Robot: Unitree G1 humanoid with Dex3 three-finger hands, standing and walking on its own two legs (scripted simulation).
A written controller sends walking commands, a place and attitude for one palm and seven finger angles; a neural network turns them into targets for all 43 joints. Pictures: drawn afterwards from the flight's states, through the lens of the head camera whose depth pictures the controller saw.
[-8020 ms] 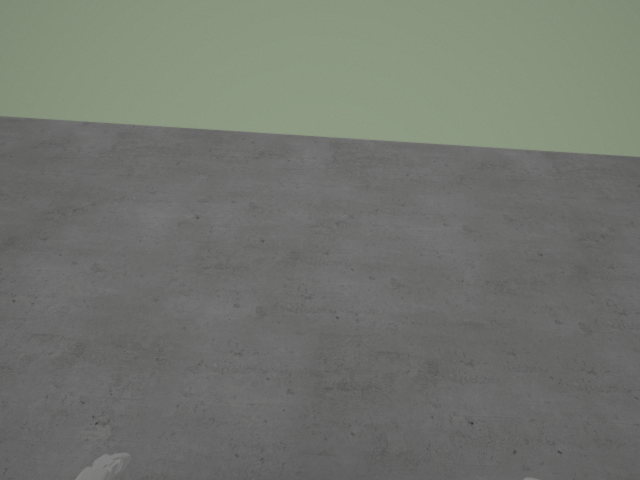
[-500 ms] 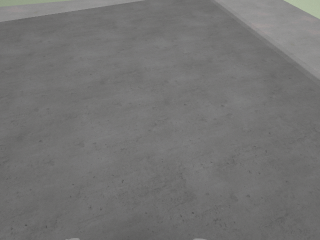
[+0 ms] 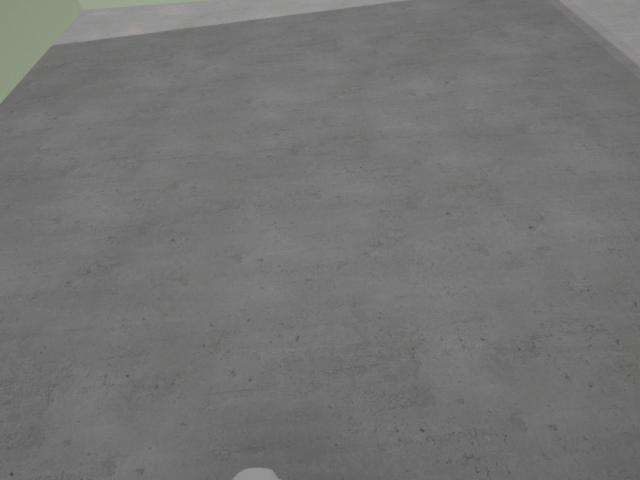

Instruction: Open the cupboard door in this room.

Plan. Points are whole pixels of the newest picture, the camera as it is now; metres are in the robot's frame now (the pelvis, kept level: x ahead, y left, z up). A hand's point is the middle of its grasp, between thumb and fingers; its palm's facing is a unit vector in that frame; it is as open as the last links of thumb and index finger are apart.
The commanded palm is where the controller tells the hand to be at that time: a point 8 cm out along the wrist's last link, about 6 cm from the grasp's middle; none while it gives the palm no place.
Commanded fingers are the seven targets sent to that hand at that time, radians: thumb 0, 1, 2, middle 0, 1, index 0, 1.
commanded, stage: turn or walk to find it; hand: left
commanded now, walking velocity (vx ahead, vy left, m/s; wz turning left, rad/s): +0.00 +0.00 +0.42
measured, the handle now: out of the picture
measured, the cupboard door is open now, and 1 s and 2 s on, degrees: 0 0 0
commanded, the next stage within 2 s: none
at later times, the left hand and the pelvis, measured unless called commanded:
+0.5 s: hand out of the picture +0.01 +0.26 -0.16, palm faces +0.23 -0.94 -0.26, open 7.3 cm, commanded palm none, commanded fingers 0.00 0.90 0.90 -0.20 -0.30 -0.20 -0.30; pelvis -0.03 +0.04 +0.00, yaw +11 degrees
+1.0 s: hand out of the picture -0.08 +0.17 -0.15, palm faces +0.44 -0.85 -0.28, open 7.3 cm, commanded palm none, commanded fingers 0.00 0.90 0.90 -0.20 -0.30 -0.20 -0.30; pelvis -0.05 -0.03 +0.00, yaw +25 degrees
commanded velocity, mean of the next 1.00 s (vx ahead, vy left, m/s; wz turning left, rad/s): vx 0.00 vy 0.00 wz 0.42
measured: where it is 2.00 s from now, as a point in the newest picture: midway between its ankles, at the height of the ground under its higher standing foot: outside the picture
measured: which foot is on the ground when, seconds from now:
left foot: up 0.00-0.14, down 0.16-0.64, up 0.66-1.00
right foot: down 0.00-0.16, up 0.18-0.60, down 0.62-1.00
